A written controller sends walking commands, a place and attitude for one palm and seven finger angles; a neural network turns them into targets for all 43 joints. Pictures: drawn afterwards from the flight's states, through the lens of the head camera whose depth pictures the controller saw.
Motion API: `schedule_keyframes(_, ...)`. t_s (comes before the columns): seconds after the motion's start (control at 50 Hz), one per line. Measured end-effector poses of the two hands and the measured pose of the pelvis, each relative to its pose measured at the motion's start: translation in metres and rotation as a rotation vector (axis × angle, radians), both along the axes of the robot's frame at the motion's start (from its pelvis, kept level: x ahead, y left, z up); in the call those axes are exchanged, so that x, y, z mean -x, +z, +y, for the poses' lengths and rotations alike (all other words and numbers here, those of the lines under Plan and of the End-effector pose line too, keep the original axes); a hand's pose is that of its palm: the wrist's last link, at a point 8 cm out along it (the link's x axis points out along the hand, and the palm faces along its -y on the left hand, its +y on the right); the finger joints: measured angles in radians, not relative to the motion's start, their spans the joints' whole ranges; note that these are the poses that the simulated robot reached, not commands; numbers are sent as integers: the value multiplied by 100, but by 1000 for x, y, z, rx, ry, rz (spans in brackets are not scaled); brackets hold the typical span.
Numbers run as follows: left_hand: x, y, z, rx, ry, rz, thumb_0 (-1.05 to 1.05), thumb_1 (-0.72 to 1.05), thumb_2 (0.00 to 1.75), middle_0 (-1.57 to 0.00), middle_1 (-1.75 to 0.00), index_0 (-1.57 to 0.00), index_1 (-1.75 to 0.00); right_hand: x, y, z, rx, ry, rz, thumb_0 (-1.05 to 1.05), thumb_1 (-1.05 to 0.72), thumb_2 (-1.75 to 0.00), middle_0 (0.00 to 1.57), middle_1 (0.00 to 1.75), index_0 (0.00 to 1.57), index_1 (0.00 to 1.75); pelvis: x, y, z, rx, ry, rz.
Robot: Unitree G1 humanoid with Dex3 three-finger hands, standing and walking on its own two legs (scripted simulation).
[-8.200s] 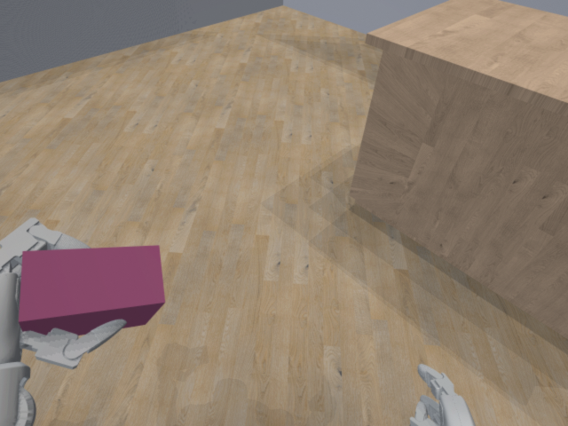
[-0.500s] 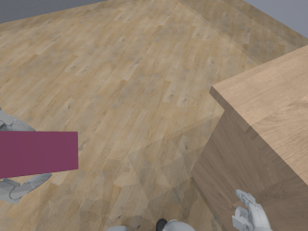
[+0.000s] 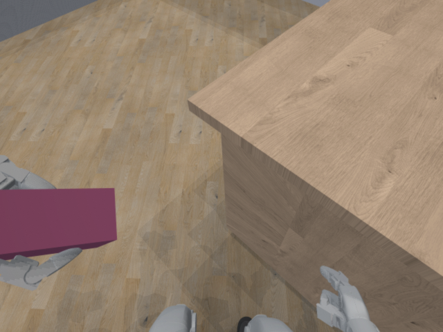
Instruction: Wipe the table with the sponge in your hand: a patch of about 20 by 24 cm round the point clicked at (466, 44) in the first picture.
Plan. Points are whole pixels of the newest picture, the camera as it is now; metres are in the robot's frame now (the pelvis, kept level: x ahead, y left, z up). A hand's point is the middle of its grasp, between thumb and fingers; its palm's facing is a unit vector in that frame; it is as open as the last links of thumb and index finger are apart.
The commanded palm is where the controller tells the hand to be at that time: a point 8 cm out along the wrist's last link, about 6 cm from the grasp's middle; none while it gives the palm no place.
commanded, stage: turn to face it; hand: left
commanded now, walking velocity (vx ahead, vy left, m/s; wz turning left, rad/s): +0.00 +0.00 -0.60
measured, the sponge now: (71, 223) +0.23 +0.20 +0.15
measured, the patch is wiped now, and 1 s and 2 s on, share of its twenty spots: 0.00 0.00 0.00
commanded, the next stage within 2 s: take the last steps up to it in 1.84 s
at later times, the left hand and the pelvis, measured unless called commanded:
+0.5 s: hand (115, 228) +0.22 +0.13 +0.17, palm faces +0.18 -0.86 -0.48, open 10.2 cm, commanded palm +0.17 +0.19 +0.19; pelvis -0.06 -0.04 -0.02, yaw -16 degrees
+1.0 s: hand (165, 261) +0.18 +0.07 +0.17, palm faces -0.10 -0.88 -0.46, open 10.2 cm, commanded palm +0.16 +0.12 +0.19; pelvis -0.13 -0.02 +0.00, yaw -34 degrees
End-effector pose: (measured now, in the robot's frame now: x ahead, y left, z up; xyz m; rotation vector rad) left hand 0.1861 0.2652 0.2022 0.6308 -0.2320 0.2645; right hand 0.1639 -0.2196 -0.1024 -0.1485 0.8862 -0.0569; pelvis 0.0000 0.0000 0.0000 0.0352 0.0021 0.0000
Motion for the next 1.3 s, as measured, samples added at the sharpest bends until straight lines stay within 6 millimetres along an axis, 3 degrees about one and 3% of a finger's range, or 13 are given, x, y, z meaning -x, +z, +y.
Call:
schedule_keyframes(0.1, 2, 4, -6, 1, -15, -5, -1, -50, 99, -73, -135, -73, -134, 28, 13, -37, 74, -70, 26, 1, -91, -90, 20, 30, 20, 30, 7, 6, -6, -20, -57, 23)
schedule_keyframes(0.18, 2, -4, -9, 59, -26, -24, -1, -50, 99, -73, -135, -73, -134, 43, 23, -54, 115, -105, 11, 1, -91, -90, 20, 30, 20, 30, 17, 6, -6, -23, -94, 32)
schedule_keyframes(0.34, 4, -9, -28, 62, -120, -61, -1, -50, 99, -73, -135, -73, -134, 67, 29, -52, 93, -182, -110, 1, -91, -90, 20, 30, 20, 30, 38, -3, -9, -8, -185, 1)
schedule_keyframes(0.46, -2, -12, -68, 36, -169, -67, -1, -50, 99, -73, -135, -73, -135, 93, 2, -47, -26, -201, -150, 1, -91, -90, 20, 30, 20, 30, 50, -16, -30, 41, -272, -28)
schedule_keyframes(0.52, -8, -16, -92, 69, -224, -61, -1, -50, 99, -73, -135, -73, -135, 117, -9, -55, -38, -224, -84, 1, -91, -90, 20, 30, 20, 30, 66, -15, -37, 32, -294, -41)
schedule_keyframes(0.64, -1, -7, -126, 55, -359, 2, -1, -50, 99, -73, -135, -73, -135, 175, 0, -81, -3, -353, 7, 1, -91, -90, 20, 30, 20, 30, 84, -1, -40, -4, -376, -23)
schedule_keyframes(0.8, 6, 7, -130, 29, -423, -29, -1, -50, 99, -73, -135, -73, -135, 238, 19, -110, 84, -495, 39, 1, -91, -90, 20, 30, 20, 30, 98, 7, -35, -37, -469, 11)
schedule_keyframes(0.9, 8, -6, -131, 100, -460, -42, -1, -50, 99, -73, -135, -73, -135, 260, 29, -109, 133, -532, 0, 1, -91, -90, 20, 30, 20, 30, 111, 2, -23, -25, -517, 26)
schedule_keyframes(1.02, 17, -10, -148, 99, -521, -41, -1, -50, 99, -73, -135, -73, -135, 277, 29, -90, 88, -600, -101, 1, -91, -90, 20, 30, 20, 30, 130, -1, -22, 6, -607, -17)
schedule_keyframes(1.16, 29, -12, -205, 66, -612, -70, -1, -50, 99, -73, -135, -73, -135, 313, -4, -78, -18, -626, -134, 1, -91, -90, 20, 30, 20, 30, 158, -16, -41, 57, -696, -22)
schedule_keyframes(1.22, 33, -14, -231, 85, -674, -55, -1, -50, 99, -73, -135, -73, -135, 342, -13, -81, -29, -672, -59, 1, -91, -90, 20, 30, 20, 30, 174, -14, -41, 42, -725, -24)
schedule_keyframes(1.3, 46, -10, -252, 60, -767, -8, -1, -50, 99, -73, -135, -73, -135, 387, -6, -88, -7, -766, 14, 1, -91, -90, 20, 30, 20, 30, 185, -5, -40, 17, -780, -12)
